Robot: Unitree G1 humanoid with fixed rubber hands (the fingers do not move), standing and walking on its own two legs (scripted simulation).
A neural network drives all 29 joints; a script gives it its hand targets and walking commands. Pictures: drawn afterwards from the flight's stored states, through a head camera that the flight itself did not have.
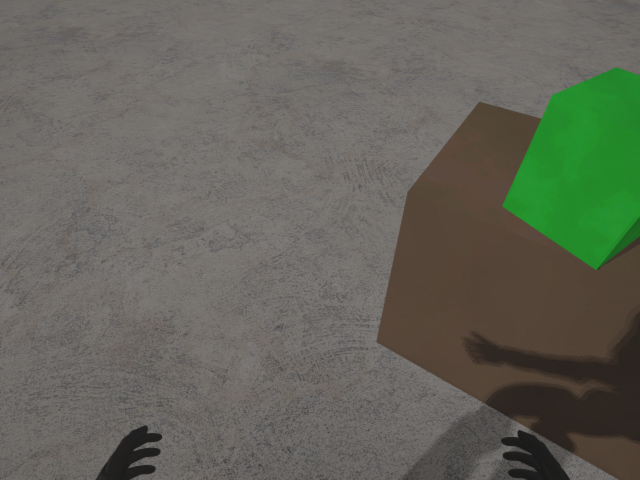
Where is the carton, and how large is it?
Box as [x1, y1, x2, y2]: [502, 67, 639, 269]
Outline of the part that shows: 616,67 552,95 502,205 595,269 639,235 639,75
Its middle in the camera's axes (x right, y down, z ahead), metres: +0.53 -0.13 +0.72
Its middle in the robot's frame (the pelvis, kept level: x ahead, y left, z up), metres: +0.65 -0.50 +0.04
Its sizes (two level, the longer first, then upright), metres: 0.210 0.200 0.250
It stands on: a pedestal, 0.67 m high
